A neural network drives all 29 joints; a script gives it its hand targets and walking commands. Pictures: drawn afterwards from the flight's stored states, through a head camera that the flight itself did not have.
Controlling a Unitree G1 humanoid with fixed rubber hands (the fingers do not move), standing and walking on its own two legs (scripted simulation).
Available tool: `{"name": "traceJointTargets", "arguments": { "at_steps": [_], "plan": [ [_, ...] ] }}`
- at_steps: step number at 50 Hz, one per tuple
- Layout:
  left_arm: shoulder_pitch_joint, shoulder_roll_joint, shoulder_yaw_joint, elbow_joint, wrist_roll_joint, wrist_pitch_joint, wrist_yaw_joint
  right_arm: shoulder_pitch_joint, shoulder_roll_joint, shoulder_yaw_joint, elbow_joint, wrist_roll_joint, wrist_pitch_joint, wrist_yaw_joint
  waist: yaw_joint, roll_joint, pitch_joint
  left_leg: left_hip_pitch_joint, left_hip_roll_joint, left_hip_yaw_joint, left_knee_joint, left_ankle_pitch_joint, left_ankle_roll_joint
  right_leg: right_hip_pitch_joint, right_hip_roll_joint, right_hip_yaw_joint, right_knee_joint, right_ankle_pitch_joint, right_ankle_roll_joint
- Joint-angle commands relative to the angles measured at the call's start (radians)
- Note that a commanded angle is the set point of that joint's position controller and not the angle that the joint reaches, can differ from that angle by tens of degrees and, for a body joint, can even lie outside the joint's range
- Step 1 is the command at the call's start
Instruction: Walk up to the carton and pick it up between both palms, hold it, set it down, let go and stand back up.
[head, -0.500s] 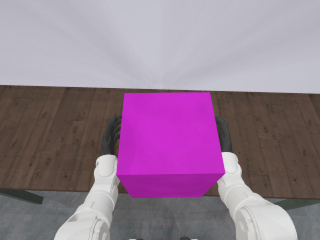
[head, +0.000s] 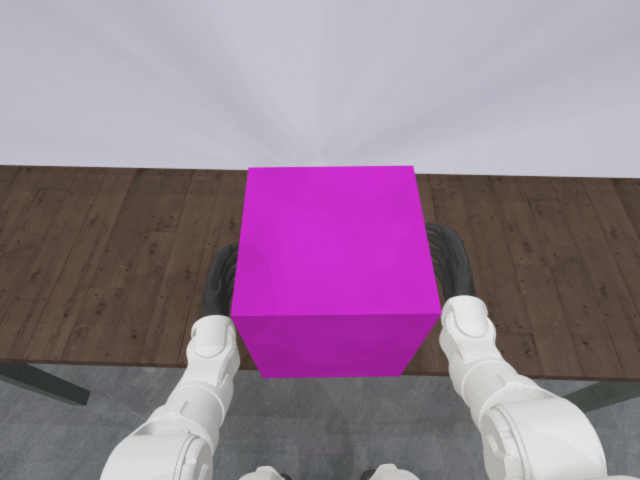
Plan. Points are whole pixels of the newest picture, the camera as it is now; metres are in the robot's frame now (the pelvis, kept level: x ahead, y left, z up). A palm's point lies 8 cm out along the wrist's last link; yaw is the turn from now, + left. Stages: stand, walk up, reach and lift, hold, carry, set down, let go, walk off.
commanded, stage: set down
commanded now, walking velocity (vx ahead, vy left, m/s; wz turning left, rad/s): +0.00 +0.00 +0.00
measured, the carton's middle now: (331, 281) +0.37 +0.00 -0.02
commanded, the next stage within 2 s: none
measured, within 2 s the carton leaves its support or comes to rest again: neither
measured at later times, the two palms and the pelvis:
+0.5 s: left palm (193, 368) +0.25 +0.18 -0.04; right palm (477, 342) +0.28 -0.19 -0.03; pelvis -0.02 +0.00 +0.00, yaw +0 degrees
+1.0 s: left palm (179, 410) +0.20 +0.19 -0.04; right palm (500, 384) +0.23 -0.20 -0.02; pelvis -0.02 +0.00 +0.01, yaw +0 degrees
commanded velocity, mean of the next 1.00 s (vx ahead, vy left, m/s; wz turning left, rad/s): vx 0.00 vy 0.00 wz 0.00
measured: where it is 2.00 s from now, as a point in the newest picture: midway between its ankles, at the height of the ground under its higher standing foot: outside the picture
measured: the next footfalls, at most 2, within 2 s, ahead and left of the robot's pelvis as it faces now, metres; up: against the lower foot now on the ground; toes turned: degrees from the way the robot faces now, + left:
none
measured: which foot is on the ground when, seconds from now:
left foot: down 0.00-1.00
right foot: down 0.00-1.00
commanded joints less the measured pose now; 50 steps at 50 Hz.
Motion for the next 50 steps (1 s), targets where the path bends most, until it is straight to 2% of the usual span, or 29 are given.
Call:
{"name": "traceJointTargets", "arguments": {
  "at_steps": [1, 3, 5, 7, 9, 10, 11, 12, 14, 15, 16, 17, 18, 21, 24, 27, 29, 30, 31, 34, 35, 36, 38, 39, 42, 46, 47, 49, 50],
  "plan": [
    [-0.291, 0.198, -0.024, -0.156, -0.118, -0.03, -0.013, -0.288, -0.225, 0.083, -0.121, 0.081, -0.027, 0.018, 0.012, -0.018, -0.516, 0.213, -0.024, -0.049, 0.002, 0.259, -0.043, 0.156, 0.048, -0.075, -0.057, 0.206, -0.012],
    [-0.106, 0.17, -0.042, -0.262, -0.11, -0.028, -0.018, -0.121, -0.213, 0.116, -0.157, 0.108, -0.046, 0.029, 0.02, 0.011, -0.509, 0.286, -0.018, -0.069, -0.009, 0.345, -0.054, 0.192, 0.05, -0.074, -0.07, 0.28, -0.017],
    [-0.367, 0.228, -0.034, -0.15, -0.125, -0.03, -0.012, -0.358, -0.251, 0.048, -0.133, 0.059, -0.016, 0.028, 0.006, -0.001, -0.493, 0.198, -0.021, -0.06, -0.016, 0.158, -0.043, 0.102, 0.041, -0.07, -0.075, 0.085, -0.018],
    [-0.029, 0.178, -0.067, -0.34, -0.132, -0.037, -0.01, -0.038, -0.217, 0.081, -0.212, 0.099, -0.04, 0.035, 0.007, 0.011, -0.538, 0.343, -0.012, -0.073, -0.023, 0.302, -0.056, 0.198, 0.056, -0.085, -0.086, 0.242, -0.023],
    [0.001, 0.158, -0.085, -0.384, -0.132, -0.04, -0.018, -0.01, -0.231, 0.067, -0.247, 0.078, -0.058, 0.036, -0.016, 0.015, -0.519, 0.348, -0.015, -0.085, -0.019, 0.316, -0.056, 0.168, 0.06, -0.083, -0.085, 0.246, -0.026],
    [-0.245, 0.216, -0.072, -0.277, -0.148, -0.036, -0.016, -0.232, -0.266, 0.026, -0.193, 0.04, -0.026, 0.039, -0.018, 0.03, -0.487, 0.267, -0.018, -0.071, -0.032, 0.204, -0.052, 0.075, 0.049, -0.084, -0.093, 0.113, -0.024],
    [0.037, 0.184, -0.056, -0.326, -0.12, -0.027, -0.025, 0.028, -0.211, 0.093, -0.235, 0.081, -0.038, 0.038, 0.017, -0.005, -0.464, 0.34, -0.021, -0.068, -0.033, 0.285, -0.048, 0.2, 0.042, -0.07, -0.1, 0.228, -0.025],
    [-0.077, 0.214, -0.045, -0.247, -0.13, -0.021, -0.027, -0.091, -0.225, 0.076, -0.221, 0.063, -0.021, 0.04, 0.027, -0.022, -0.433, 0.272, -0.02, -0.065, -0.047, 0.194, -0.044, 0.166, 0.032, -0.066, -0.1, 0.135, -0.017],
    [0.169, 0.168, -0.051, -0.419, -0.116, -0.015, -0.037, 0.145, -0.217, 0.1, -0.301, 0.082, -0.053, 0.043, 0.017, -0.01, -0.433, 0.372, -0.022, -0.079, -0.053, 0.338, -0.05, 0.272, 0.048, -0.067, -0.11, 0.284, -0.024],
    [-0.104, 0.195, -0.075, -0.376, -0.144, -0.028, -0.025, -0.1, -0.257, 0.026, -0.255, 0.049, -0.041, 0.047, -0.001, 0.019, -0.446, 0.306, -0.021, -0.074, -0.055, 0.235, -0.056, 0.145, 0.048, -0.078, -0.103, 0.141, -0.03],
    [0.081, 0.175, -0.07, -0.437, -0.121, -0.026, -0.026, 0.077, -0.236, 0.061, -0.306, 0.067, -0.048, 0.05, 0.02, 0.0, -0.47, 0.396, -0.017, -0.075, -0.067, 0.281, -0.057, 0.224, 0.05, -0.08, -0.121, 0.207, -0.034],
    [0.024, 0.204, -0.068, -0.364, -0.136, -0.011, -0.039, 0.035, -0.243, 0.041, -0.282, 0.054, -0.034, 0.051, 0.012, 0.009, -0.39, 0.352, -0.026, -0.068, -0.083, 0.215, -0.053, 0.195, 0.039, -0.068, -0.137, 0.133, -0.032],
    [0.07, 0.188, -0.074, -0.396, -0.141, -0.019, -0.034, 0.08, -0.219, 0.057, -0.312, 0.058, -0.025, 0.05, 0.025, -0.025, -0.408, 0.376, -0.019, -0.07, -0.084, 0.225, -0.058, 0.206, 0.036, -0.072, -0.137, 0.148, -0.027],
    [0.156, 0.19, -0.129, -0.546, -0.166, -0.04, -0.022, 0.161, -0.23, 0.035, -0.42, 0.068, -0.046, 0.056, 0.01, -0.003, -0.453, 0.416, -0.02, -0.079, -0.091, 0.238, -0.063, 0.25, 0.043, -0.068, -0.135, 0.168, -0.035],
    [0.038, 0.215, -0.156, -0.488, -0.198, -0.032, -0.011, 0.06, -0.238, -0.013, -0.455, 0.029, -0.008, 0.069, 0.004, -0.018, -0.449, 0.381, -0.019, -0.073, -0.108, 0.116, -0.056, 0.203, 0.036, -0.069, -0.135, 0.051, -0.041],
    [0.301, 0.213, -0.113, -0.536, -0.167, -0.004, -0.007, 0.311, -0.224, 0.045, -0.49, 0.064, -0.005, 0.076, 0.061, -0.04, -0.355, 0.476, -0.008, -0.07, -0.15, 0.16, -0.063, 0.309, 0.029, -0.053, -0.152, 0.104, -0.032],
    [0.031, 0.248, -0.134, -0.492, -0.184, 0.001, -0.006, 0.091, -0.235, 0.005, -0.434, 0.041, 0.024, 0.072, 0.032, -0.01, -0.36, 0.413, -0.01, -0.067, -0.146, 0.049, -0.06, 0.245, 0.024, -0.052, -0.141, 0.0, -0.032],
    [0.165, 0.231, -0.146, -0.499, -0.182, 0.009, 0.004, 0.193, -0.235, 0.004, -0.453, 0.044, 0.026, 0.073, 0.049, -0.008, -0.323, 0.434, 0.007, -0.075, -0.179, 0.013, -0.066, 0.284, 0.026, -0.06, -0.145, -0.009, -0.031],
    [0.089, 0.22, -0.164, -0.465, -0.191, 0.022, 0.0, 0.13, -0.232, -0.002, -0.437, 0.041, 0.04, 0.078, 0.041, 0.0, -0.284, 0.419, 0.007, -0.068, -0.191, -0.036, -0.058, 0.263, 0.023, -0.062, -0.152, -0.052, -0.035],
    [0.264, 0.223, -0.171, -0.512, -0.201, 0.029, -0.015, 0.299, -0.215, 0.029, -0.496, 0.041, 0.037, 0.069, 0.035, -0.055, -0.251, 0.497, -0.003, -0.065, -0.192, 0.057, -0.06, 0.326, 0.014, -0.052, -0.185, 0.02, -0.026],
    [0.364, 0.216, -0.183, -0.619, -0.186, 0.024, -0.006, 0.39, -0.235, 0.009, -0.543, 0.049, 0.022, 0.07, 0.025, -0.036, -0.302, 0.573, 0.003, -0.077, -0.194, 0.128, -0.074, 0.351, 0.023, -0.064, -0.183, 0.091, -0.028],
    [0.223, 0.252, -0.162, -0.57, -0.193, 0.028, -0.016, 0.257, -0.22, 0.009, -0.547, 0.037, 0.025, 0.069, 0.023, -0.048, -0.294, 0.507, -0.009, -0.068, -0.185, 0.09, -0.059, 0.334, 0.012, -0.043, -0.183, 0.045, -0.027],
    [0.214, 0.254, -0.147, -0.456, -0.187, 0.028, -0.022, 0.251, -0.191, 0.035, -0.492, 0.03, 0.037, 0.06, 0.045, -0.066, -0.178, 0.458, -0.019, -0.042, -0.199, 0.026, -0.048, 0.314, 0.002, -0.042, -0.193, -0.04, -0.025],
    [0.363, 0.229, -0.169, -0.57, -0.19, 0.029, -0.018, 0.402, -0.197, 0.026, -0.525, 0.037, 0.032, 0.069, 0.041, -0.066, -0.183, 0.522, -0.007, -0.06, -0.219, 0.088, -0.054, 0.36, 0.013, -0.053, -0.197, 0.032, -0.031],
    [0.314, 0.23, -0.164, -0.498, -0.181, 0.018, -0.025, 0.362, -0.182, 0.036, -0.51, 0.035, 0.029, 0.076, 0.044, -0.051, -0.138, 0.496, -0.018, -0.047, -0.211, 0.075, -0.049, 0.336, 0.011, -0.044, -0.208, -0.008, -0.038],
    [0.451, 0.228, -0.174, -0.602, -0.183, 0.013, -0.017, 0.487, -0.19, 0.039, -0.566, 0.062, 0.021, 0.081, 0.055, -0.063, -0.14, 0.587, -0.011, -0.05, -0.218, 0.145, -0.06, 0.385, 0.015, -0.048, -0.223, 0.049, -0.038],
    [0.344, 0.239, -0.179, -0.577, -0.195, -0.002, -0.02, 0.396, -0.183, 0.029, -0.581, 0.056, 0.015, 0.084, 0.054, -0.06, -0.128, 0.528, -0.023, -0.042, -0.212, 0.085, -0.048, 0.346, 0.011, -0.038, -0.217, -0.021, -0.033],
    [0.462, 0.218, -0.169, -0.565, -0.166, 0.023, -0.024, 0.521, -0.178, 0.043, -0.566, 0.057, 0.029, 0.09, 0.055, -0.06, -0.048, 0.555, -0.018, -0.05, -0.239, 0.087, -0.053, 0.373, 0.009, -0.047, -0.233, -0.018, -0.041],
    [0.334, 0.236, -0.182, -0.618, -0.186, 0.017, -0.01, 0.42, -0.195, 0.013, -0.596, 0.053, 0.028, 0.096, 0.061, -0.045, -0.085, 0.536, -0.01, -0.054, -0.242, 0.042, -0.054, 0.348, 0.007, -0.05, -0.225, -0.056, -0.039]
  ]
}}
